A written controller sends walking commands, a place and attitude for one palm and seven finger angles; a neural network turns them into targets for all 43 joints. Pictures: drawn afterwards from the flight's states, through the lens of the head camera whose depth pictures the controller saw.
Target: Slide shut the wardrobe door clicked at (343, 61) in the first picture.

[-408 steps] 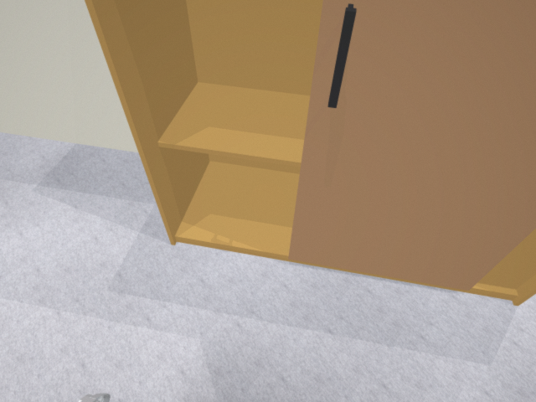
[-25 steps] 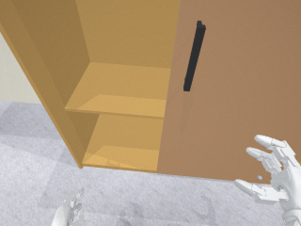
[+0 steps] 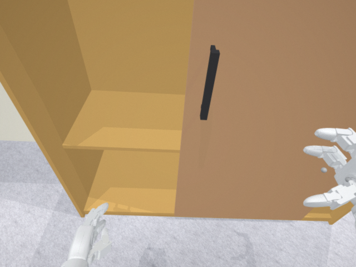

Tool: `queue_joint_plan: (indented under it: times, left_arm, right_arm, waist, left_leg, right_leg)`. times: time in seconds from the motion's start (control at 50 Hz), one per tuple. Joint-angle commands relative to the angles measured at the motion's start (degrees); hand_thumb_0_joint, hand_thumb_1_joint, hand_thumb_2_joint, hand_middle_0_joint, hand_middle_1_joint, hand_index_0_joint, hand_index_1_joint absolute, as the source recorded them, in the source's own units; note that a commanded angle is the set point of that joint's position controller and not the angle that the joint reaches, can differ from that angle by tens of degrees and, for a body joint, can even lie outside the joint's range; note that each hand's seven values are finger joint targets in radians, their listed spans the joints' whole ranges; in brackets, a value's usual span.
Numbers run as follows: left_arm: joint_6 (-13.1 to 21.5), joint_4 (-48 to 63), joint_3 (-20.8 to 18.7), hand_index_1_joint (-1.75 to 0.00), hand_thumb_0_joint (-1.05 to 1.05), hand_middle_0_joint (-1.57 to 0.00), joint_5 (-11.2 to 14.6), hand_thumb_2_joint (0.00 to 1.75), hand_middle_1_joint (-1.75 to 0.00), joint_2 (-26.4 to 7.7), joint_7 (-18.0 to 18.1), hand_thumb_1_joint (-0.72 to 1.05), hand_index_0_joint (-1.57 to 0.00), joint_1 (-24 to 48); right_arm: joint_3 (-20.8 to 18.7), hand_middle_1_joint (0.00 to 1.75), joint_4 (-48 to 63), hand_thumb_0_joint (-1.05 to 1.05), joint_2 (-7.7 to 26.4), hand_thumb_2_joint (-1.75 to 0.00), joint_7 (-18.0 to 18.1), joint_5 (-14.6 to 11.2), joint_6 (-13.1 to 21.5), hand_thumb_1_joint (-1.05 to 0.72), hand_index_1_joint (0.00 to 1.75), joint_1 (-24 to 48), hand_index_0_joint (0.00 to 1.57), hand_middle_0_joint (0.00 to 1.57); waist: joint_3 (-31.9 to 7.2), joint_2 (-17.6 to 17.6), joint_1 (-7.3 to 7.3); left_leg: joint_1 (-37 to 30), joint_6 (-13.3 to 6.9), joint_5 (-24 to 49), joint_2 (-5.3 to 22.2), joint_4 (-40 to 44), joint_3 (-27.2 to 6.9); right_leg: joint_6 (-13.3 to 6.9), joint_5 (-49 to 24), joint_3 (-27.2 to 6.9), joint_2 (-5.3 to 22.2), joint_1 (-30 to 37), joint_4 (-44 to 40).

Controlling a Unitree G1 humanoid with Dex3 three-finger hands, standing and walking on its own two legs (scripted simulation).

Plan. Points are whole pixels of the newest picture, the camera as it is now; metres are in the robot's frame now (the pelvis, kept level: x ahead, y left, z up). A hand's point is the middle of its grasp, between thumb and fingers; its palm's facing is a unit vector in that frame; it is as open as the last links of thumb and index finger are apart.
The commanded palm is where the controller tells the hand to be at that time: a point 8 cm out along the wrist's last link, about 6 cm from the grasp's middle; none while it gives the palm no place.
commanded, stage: raise the hand with hooked fingers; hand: right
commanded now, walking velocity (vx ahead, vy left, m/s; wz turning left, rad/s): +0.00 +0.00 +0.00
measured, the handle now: (207, 85) +0.54 -0.07 +0.16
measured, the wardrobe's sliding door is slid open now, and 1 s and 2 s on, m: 0.51 0.51 0.51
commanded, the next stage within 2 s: move the hooked fingers beside the handle in 0.66 s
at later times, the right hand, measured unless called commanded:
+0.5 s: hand (324, 151) +0.29 -0.27 +0.18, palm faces +0.12 +0.99 -0.08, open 14.0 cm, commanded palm +0.25 -0.31 +0.19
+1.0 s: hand (312, 143) +0.30 -0.25 +0.19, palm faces +0.10 +0.99 -0.06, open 14.0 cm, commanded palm +0.28 -0.29 +0.19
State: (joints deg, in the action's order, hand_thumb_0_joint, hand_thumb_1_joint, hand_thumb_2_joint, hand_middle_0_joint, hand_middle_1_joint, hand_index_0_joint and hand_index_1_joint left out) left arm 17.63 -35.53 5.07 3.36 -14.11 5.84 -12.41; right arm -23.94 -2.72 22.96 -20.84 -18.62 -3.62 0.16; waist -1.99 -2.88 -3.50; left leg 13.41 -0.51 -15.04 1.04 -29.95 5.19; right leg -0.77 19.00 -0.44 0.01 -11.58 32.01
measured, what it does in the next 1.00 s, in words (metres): stands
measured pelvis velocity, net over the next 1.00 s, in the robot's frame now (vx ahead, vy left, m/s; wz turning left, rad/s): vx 0.00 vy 0.01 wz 0.00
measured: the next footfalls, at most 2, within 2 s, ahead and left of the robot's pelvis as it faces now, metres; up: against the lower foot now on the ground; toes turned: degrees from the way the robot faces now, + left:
none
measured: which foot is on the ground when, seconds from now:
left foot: down 0.00-1.00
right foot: down 0.00-1.00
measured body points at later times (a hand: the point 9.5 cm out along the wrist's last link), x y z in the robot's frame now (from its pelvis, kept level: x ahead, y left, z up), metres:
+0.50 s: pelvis +0.00 +0.01 +0.00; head -0.01 +0.03 +0.45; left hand +0.19 +0.24 -0.07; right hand +0.27 -0.32 +0.19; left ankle +0.01 +0.11 -0.73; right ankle -0.02 -0.11 -0.73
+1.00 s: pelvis +0.00 +0.01 +0.00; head -0.02 +0.04 +0.45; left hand +0.19 +0.24 -0.07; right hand +0.29 -0.30 +0.19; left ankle +0.01 +0.11 -0.73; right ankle -0.02 -0.11 -0.73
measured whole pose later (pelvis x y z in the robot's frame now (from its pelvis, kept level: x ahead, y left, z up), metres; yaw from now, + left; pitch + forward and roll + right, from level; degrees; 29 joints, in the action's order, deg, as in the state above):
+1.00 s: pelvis +0.00 +0.01 +0.00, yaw +0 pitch -2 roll +0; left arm 15.2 -37.6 4.4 4.2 -15.4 6.7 -12.1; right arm -24.1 -11.9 23.6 -20.5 -16.7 -7.3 12.5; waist -1.2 -3.6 -2.8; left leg 11.9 -1.3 -14.0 0.7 -27.8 5.3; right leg 0.0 16.9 -0.6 0.3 -9.3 28.2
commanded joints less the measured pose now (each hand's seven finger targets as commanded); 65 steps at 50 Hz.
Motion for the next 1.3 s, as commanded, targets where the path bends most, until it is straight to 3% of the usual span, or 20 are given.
queue_joint_plan:
  times: [0.0, 0.14, 0.22, 0.26, 0.32, 0.34, 0.36, 0.5, 0.58, 0.62, 0.72, 0.78, 0.82, 0.9, 0.96, 1.04, 1.06, 1.08, 1.16, 1.28]
  left_arm:
    - [3.1, 8.4, -2.9, -0.3, 0.0, -0.2, 0.6, 0.9, -0.3, -7.6, 0.9, 0.9, -0.2, 6.3]
    - [1.9, 8.4, -2.8, -0.3, 0.0, -0.2, 1.1, 0.9, -0.3, -7.9, 0.9, 0.9, -0.2, 7.1]
    - [1.2, 8.8, -3.1, -0.3, 0.0, -0.2, 1.3, 0.9, -0.3, -8.3, 0.4, 0.9, -0.2, 6.8]
    - [1.0, 9.3, -3.3, -0.3, 0.0, -0.2, 1.3, 0.9, -0.3, -8.5, 0.2, 0.9, -0.2, 7.2]
    - [0.9, 9.6, -3.3, -0.3, 0.0, -0.2, 1.1, 0.9, -0.3, -8.2, 0.1, 0.9, -0.2, 7.5]
    - [1.2, 9.8, -3.4, -0.3, 0.0, -0.2, 1.1, 0.9, -0.3, -8.0, 0.1, 0.9, -0.2, 7.8]
    - [1.3, 9.7, -3.5, -0.3, 0.0, -0.2, 0.9, 0.9, -0.3, -8.0, 0.3, 0.9, -0.2, 7.3]
    - [1.7, 8.6, -3.4, -0.3, 0.0, -0.2, 1.0, 0.9, -0.3, -7.8, 0.9, 0.9, -0.2, 7.1]
    - [1.6, 8.5, -3.5, -0.3, 0.0, -0.2, 1.0, 0.9, -0.3, -7.9, 1.0, 0.9, -0.2, 7.0]
    - [1.4, 8.2, -3.3, -0.3, 0.0, -0.2, 0.9, 0.9, -0.3, -7.9, 0.9, 0.9, -0.2, 6.9]
    - [1.1, 8.3, -3.2, -0.3, 0.0, -0.2, 1.0, 0.9, -0.3, -7.9, 0.8, 0.9, -0.2, 7.3]
    - [1.3, 8.2, -3.2, -0.3, 0.0, -0.2, 1.2, 0.9, -0.3, -7.7, 1.1, 0.9, -0.2, 7.5]
    - [1.4, 7.8, -3.2, -0.3, 0.0, -0.2, 1.1, 0.9, -0.3, -7.6, 1.3, 0.9, -0.2, 7.3]
    - [1.3, 7.0, -3.2, -0.3, 0.0, -0.2, 1.1, 0.9, -0.3, -7.8, 1.7, 0.9, -0.2, 7.1]
    - [1.2, 7.3, -3.1, -0.3, 0.0, -0.2, 1.0, 0.9, -0.3, -7.7, 1.6, 0.9, -0.2, 7.4]
    - [1.0, 7.5, -3.3, -0.3, 0.0, -0.2, 0.8, 0.9, -0.3, -7.6, 1.2, 0.9, -0.2, 7.3]
    - [0.6, 7.3, -3.4, -0.3, 0.0, -0.2, 0.9, 0.9, -0.3, -7.8, 1.2, 0.9, -0.2, 6.9]
    - [0.5, 7.5, -3.2, -0.3, 0.0, -0.2, 1.0, 0.9, -0.3, -7.6, 1.1, 0.9, -0.2, 7.1]
    - [0.3, 7.7, -3.4, -0.3, 0.0, -0.2, 1.2, 0.9, -0.3, -7.6, 0.9, 0.9, -0.2, 6.8]
    - [-0.2, 6.9, -3.6, -0.3, 0.0, -0.2, 0.9, 0.9, -0.3, -7.6, 1.0, 0.9, -0.2, 5.9]
  right_arm:
    - [-7.6, 1.2, 10.4, 0.0, 16.1, -0.3, -1.2, -1.6, 2.0, 0.5, 1.2, 18.4, 0.3, 0.3]
    - [-8.9, 1.2, 7.5, 0.0, 20.1, -0.3, -2.5, -0.9, -0.6, 0.5, 1.2, 26.0, 0.3, 0.3]
    - [-7.7, 1.2, 2.4, 0.0, 17.3, -0.3, -3.9, -1.7, -2.3, 0.5, 1.2, 19.8, 0.3, 0.3]
    - [-8.9, 1.2, 4.6, 0.0, 18.7, -0.3, -3.8, -1.9, -2.5, 0.5, 1.2, 20.3, 0.3, 0.3]
    - [-9.9, 1.2, 8.2, 0.0, 19.8, -0.3, -2.6, -1.7, -1.6, 0.5, 1.2, 21.6, 0.3, 0.3]
    - [-10.4, 1.2, 10.6, 0.0, 20.2, -0.3, -2.1, -1.6, -0.9, 0.5, 1.2, 22.8, 0.3, 0.3]
    - [-11.7, 1.2, 10.7, 0.0, 21.1, -0.3, -1.6, -1.5, -0.5, 0.5, 1.2, 22.2, 0.3, 0.3]
    - [-9.5, 1.2, 8.9, 0.0, 18.8, -0.3, -1.1, -0.9, -0.1, 0.5, 1.2, 23.0, 0.3, 0.3]
    - [-9.1, 1.2, 8.5, 0.0, 18.6, -0.3, -1.9, -1.0, -0.6, 0.5, 1.2, 22.6, 0.3, 0.3]
    - [-9.0, 1.2, 7.2, 0.0, 18.3, -0.3, -2.0, -1.2, -0.9, 0.5, 1.2, 21.8, 0.3, 0.3]
    - [-9.2, 1.2, 6.9, 0.0, 18.5, -0.3, -1.9, -1.2, -1.1, 0.5, 1.2, 21.9, 0.3, 0.3]
    - [-7.2, 1.2, 7.7, 0.0, 17.3, -0.3, -1.6, -0.9, -0.7, 0.5, 1.2, 26.0, 0.3, 0.3]
    - [-5.7, 1.2, 6.9, 0.0, 16.1, -0.3, -1.0, -0.8, -0.2, 0.5, 1.2, 28.0, 0.3, 0.3]
    - [-4.7, 1.2, 3.1, 0.0, 16.4, -0.3, 0.1, 0.4, 0.1, 0.5, 1.2, 32.2, 0.3, 0.3]
    - [-5.6, 1.2, 2.6, 0.0, 17.5, -0.3, 1.0, 1.1, 0.6, 0.5, 1.2, 33.6, 0.3, 0.3]
    - [-5.3, 1.2, 0.2, 0.0, 16.5, -0.3, 1.5, 1.0, 0.9, 0.5, 1.2, 33.3, 0.3, 0.3]
    - [-6.3, 1.2, -1.0, 0.0, 17.7, -0.3, 1.6, 1.3, 0.7, 0.5, 1.2, 33.2, 0.3, 0.3]
    - [-4.2, 1.2, -1.5, 0.0, 15.7, -0.3, 1.5, 1.4, 0.4, 0.5, 1.2, 34.4, 0.3, 0.3]
    - [-1.6, 1.2, -1.9, 0.0, 13.7, -0.3, 2.7, 2.2, 0.3, 0.5, 1.2, 37.7, 0.3, 0.3]
    - [0.1, 1.2, -2.9, 0.0, 12.4, -0.3, 5.5, 3.3, 1.6, 0.5, 1.2, 43.2, 0.3, 0.3]
  waist:
    - [-8.2, -1.6, 0.64]
    - [-8.4, -3.5, 0.88]
    - [-7.2, 0.8, 0.38]
    - [-9.0, 0.5, 0.2]
    - [-8.6, -1.1, 0.07]
    - [-9.8, -3.2, 0.14]
    - [-11.4, -2.5, -0.03]
    - [-8.9, -4.1, 0.74]
    - [-9.6, -1.6, 0.85]
    - [-8.1, -0.7, 0.72]
    - [-7.6, -0.8, 0.59]
    - [-8.3, -2.5, 1.44]
    - [-7.9, -0.1, 1.8]
    - [-7.4, -0.5, 2.21]
    - [-9.4, -2.6, 1.53]
    - [-11.0, 1.5, 1.2]
    - [-10.9, 0.4, 1.05]
    - [-10.3, -0.3, 1.35]
    - [-10.1, -1.5, 1.96]
    - [-11.6, 0.8, 2.51]
  left_leg:
    - [-5.0, -0.8, 12.9, -1.4, 4.0, -1.1]
    - [-5.8, -1.0, 12.6, -1.1, 5.4, -1.6]
    - [-5.8, -1.0, 12.8, -0.9, 5.2, -1.5]
    - [-6.1, -0.8, 13.9, -0.8, 4.7, -1.6]
    - [-6.1, -0.8, 12.8, -0.8, 4.9, -1.7]
    - [-6.3, -0.8, 13.1, -0.9, 5.0, -1.8]
    - [-7.0, -0.8, 14.2, -1.0, 4.6, -1.7]
    - [-6.2, -0.7, 15.0, -0.8, 5.1, -1.9]
    - [-6.6, -0.5, 16.2, -0.9, 5.0, -1.8]
    - [-6.3, -0.6, 15.3, -1.0, 5.4, -1.7]
    - [-6.0, -0.5, 14.2, -0.9, 5.5, -1.8]
    - [-4.6, -0.5, 12.8, -0.9, 5.7, -1.9]
    - [-4.5, -0.4, 11.7, -0.9, 6.2, -2.1]
    - [-3.6, -0.4, 10.0, -0.7, 6.2, -2.2]
    - [-5.2, -0.7, 10.8, -0.4, 6.0, -2.5]
    - [-7.3, -0.5, 14.5, -0.3, 5.3, -2.7]
    - [-6.9, -0.6, 14.7, -0.4, 5.2, -2.5]
    - [-6.3, -0.6, 14.7, -0.2, 5.1, -2.4]
    - [-5.0, -0.7, 13.5, -0.3, 5.3, -2.6]
    - [-4.9, -0.7, 12.5, -0.4, 5.2, -2.6]
  right_leg:
    - [-0.5, -15.5, -2.0, -0.4, 1.1, -6.4]
    - [-0.6, -15.5, -2.0, -0.5, 2.4, -7.3]
    - [-0.6, -15.3, -1.7, -0.4, 0.9, -7.1]
    - [-0.7, -15.9, -1.5, -0.5, 1.1, -6.8]
    - [-0.6, -15.7, -1.4, -0.5, 1.4, -6.9]
    - [-0.6, -16.0, -1.3, -0.6, 2.2, -7.0]
    - [-0.7, -17.1, -1.3, -0.6, 2.9, -6.9]
    - [-0.8, -17.0, -0.7, -0.6, 3.3, -7.2]
    - [-1.0, -17.6, -0.8, -0.6, 3.6, -7.1]
    - [-0.8, -16.8, -0.9, -0.5, 2.7, -7.1]
    - [-0.8, -16.0, -0.9, -0.5, 2.4, -7.4]
    - [-0.8, -14.6, -1.0, -0.6, 3.6, -7.4]
    - [-1.0, -13.7, -1.2, -0.4, 3.5, -7.4]
    - [-0.9, -12.1, -1.3, -0.6, 2.9, -7.8]
    - [-0.8, -12.9, -1.1, -0.7, 3.2, -7.9]
    - [-1.0, -15.3, -0.8, -0.6, 2.3, -7.4]
    - [-0.9, -15.5, -0.6, -0.6, 2.2, -7.5]
    - [-0.8, -15.3, -0.5, -0.7, 2.0, -7.6]
    - [-0.8, -14.5, -0.4, -0.6, 2.4, -7.6]
    - [-0.8, -13.9, -0.9, -0.4, 3.2, -8.1]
